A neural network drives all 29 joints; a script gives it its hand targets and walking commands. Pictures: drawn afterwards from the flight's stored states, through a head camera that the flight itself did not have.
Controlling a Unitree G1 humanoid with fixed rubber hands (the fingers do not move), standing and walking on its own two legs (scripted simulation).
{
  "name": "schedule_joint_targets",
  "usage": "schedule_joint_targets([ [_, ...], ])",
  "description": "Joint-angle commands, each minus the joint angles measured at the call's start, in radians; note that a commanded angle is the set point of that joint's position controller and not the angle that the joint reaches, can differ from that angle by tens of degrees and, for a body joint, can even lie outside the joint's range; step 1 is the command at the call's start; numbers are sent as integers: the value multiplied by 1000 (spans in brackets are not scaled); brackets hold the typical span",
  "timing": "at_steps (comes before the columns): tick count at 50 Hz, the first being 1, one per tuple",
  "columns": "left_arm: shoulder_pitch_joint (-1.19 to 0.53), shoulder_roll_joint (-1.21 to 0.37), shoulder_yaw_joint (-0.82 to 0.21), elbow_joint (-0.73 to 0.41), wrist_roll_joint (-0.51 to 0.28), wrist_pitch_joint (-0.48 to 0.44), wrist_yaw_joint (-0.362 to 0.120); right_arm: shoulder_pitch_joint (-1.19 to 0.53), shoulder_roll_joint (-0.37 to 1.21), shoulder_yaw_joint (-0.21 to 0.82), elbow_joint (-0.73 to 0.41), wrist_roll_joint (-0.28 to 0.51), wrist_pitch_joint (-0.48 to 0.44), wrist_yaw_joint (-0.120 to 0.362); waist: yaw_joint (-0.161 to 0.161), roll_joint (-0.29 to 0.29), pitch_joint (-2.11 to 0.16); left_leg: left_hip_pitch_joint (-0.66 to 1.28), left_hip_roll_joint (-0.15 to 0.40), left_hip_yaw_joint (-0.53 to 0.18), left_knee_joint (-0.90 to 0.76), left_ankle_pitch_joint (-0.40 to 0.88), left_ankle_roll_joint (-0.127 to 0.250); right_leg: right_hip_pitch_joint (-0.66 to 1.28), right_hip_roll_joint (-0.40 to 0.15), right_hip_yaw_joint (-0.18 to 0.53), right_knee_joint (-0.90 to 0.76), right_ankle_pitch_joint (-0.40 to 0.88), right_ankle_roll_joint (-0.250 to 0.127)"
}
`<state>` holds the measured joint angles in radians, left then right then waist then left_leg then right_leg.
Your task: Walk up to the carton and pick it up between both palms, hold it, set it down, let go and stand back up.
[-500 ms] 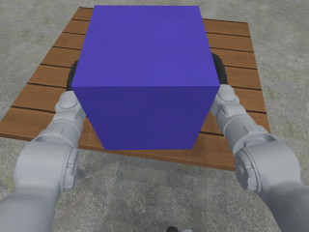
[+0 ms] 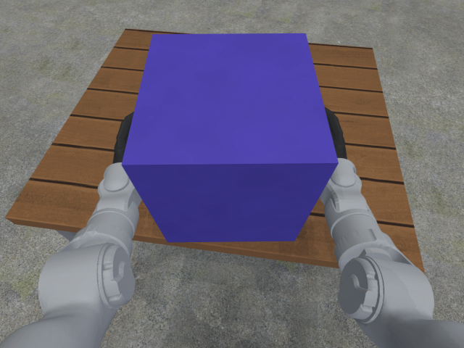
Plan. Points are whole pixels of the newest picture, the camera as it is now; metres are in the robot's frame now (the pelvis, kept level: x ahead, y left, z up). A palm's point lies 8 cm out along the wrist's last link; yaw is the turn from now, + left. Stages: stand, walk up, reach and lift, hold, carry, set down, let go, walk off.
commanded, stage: reach and lift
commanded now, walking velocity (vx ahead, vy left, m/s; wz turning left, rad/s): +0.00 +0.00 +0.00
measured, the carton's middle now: (230, 147) +0.47 +0.01 +0.04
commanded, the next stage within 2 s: none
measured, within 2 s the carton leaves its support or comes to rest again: leaves its support in 1.26 s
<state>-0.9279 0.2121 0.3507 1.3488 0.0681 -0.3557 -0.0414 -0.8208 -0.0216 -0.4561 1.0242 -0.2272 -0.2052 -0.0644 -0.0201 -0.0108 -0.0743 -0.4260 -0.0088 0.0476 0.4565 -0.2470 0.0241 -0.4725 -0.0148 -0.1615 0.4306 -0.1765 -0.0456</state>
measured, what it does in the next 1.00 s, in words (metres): stands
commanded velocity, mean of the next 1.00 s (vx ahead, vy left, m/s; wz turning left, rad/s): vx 0.00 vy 0.00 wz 0.00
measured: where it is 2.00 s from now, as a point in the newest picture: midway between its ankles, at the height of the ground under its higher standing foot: outside the picture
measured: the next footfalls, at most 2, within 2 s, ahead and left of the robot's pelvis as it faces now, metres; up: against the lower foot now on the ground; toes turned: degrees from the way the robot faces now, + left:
none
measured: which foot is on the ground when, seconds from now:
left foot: down 0.00-1.00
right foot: down 0.00-1.00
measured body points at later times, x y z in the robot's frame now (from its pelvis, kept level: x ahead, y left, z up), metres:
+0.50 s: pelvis +0.02 +0.01 +0.01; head +0.08 +0.02 +0.45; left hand +0.45 +0.19 +0.06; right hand +0.44 -0.17 +0.07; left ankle -0.03 +0.10 -0.74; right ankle +0.01 -0.09 -0.74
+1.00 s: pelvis +0.00 +0.02 +0.01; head +0.05 +0.04 +0.45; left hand +0.42 +0.20 +0.07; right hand +0.41 -0.17 +0.07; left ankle -0.03 +0.10 -0.74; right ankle +0.01 -0.09 -0.74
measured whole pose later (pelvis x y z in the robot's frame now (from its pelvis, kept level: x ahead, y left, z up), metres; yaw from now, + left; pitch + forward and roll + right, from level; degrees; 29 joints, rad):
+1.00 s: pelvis +0.00 +0.02 +0.01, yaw -2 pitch +8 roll -1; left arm -0.74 0.10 0.35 1.03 0.17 -0.26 0.00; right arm -0.72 -0.05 -0.47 1.09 -0.25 -0.39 -0.05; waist 0.02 -0.03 -0.05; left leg -0.31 0.00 0.07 0.39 -0.23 0.03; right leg -0.32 0.01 -0.14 0.27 -0.10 -0.03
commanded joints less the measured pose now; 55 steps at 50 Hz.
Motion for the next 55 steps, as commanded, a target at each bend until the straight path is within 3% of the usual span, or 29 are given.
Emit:
schedule_joint_targets([
  [1,-438,-387,-99,-105,110,-22,-130,-380,498,242,-15,-106,-55,151,61,38,-488,-110,19,4,-89,378,-22,695,-39,112,68,507,58],
  [8,-379,-423,-110,-183,128,32,-108,-342,493,267,-14,-94,-52,164,83,38,-434,-20,23,10,-85,458,-29,644,-13,109,24,448,54],
  [16,-338,-468,-123,-279,142,74,-88,-336,521,291,-56,-86,-58,164,101,43,-462,23,20,15,-65,563,-35,662,-5,108,17,512,54],
  [30,-305,-505,-118,-342,171,122,-82,-319,541,305,-90,-90,-64,162,111,26,-447,4,14,27,-90,538,-23,714,-11,110,7,540,57],
  [34,-336,-516,-117,-372,167,104,-77,-350,549,305,-131,-116,-106,156,105,12,-514,-21,9,36,-92,536,-26,753,-17,106,19,613,64],
  [41,-431,-529,-99,-375,168,3,-74,-447,545,283,-154,-219,-267,141,80,-33,-658,-128,11,40,-86,536,-32,852,-52,98,76,863,78],
  [42,-355,-574,-199,-353,175,28,-57,-392,503,288,-25,-174,-251,145,25,15,-601,55,45,5,-95,649,-76,719,-19,78,36,759,67],
  [44,-333,-619,-247,-400,145,57,-41,-348,488,302,34,-108,-252,139,30,77,-515,311,67,-4,-11,888,-117,479,14,66,-55,549,25],
  [45,-351,-621,-256,-424,141,60,-33,-366,466,299,50,-92,-260,136,30,99,-504,363,62,-4,3,887,-129,406,22,64,-96,480,13],
  [47,-337,-617,-250,-405,142,84,-31,-383,433,290,62,-89,-240,140,45,110,-461,322,54,0,-26,786,-133,369,27,62,-127,396,5],
  [51,-409,-580,-244,-433,124,69,-24,-435,417,292,8,-106,-220,151,70,58,-514,180,37,25,-101,521,-96,484,20,66,-120,323,13],
  [53,-440,-562,-243,-432,118,66,-13,-437,415,291,-5,-111,-206,154,69,28,-562,159,32,36,-125,435,-68,515,14,70,-117,298,21],
  [55,-511,-559,-276,-472,94,80,4,-486,400,265,-24,-112,-190,152,44,50,-646,181,32,29,-130,405,-67,489,7,71,-113,276,16],
])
